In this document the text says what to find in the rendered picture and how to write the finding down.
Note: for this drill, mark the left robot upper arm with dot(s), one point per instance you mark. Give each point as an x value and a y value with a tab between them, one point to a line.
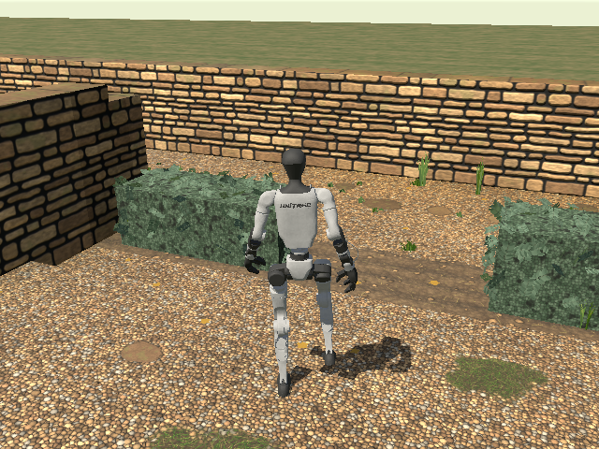
262	214

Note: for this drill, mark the robot left hand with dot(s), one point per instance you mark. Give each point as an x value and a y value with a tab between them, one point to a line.
258	260

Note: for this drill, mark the right robot thigh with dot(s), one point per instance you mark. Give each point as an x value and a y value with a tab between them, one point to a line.
322	277

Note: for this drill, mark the robot left shin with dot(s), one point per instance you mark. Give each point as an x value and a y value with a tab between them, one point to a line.
281	352

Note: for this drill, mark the right robot forearm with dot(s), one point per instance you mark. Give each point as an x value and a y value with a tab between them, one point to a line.
343	253

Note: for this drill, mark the left robot forearm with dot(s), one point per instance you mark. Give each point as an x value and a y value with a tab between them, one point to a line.
252	247

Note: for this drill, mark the robot right hand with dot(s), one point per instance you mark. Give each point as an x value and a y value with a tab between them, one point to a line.
352	279

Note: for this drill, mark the right robot upper arm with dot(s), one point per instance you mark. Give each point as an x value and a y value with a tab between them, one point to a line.
326	197

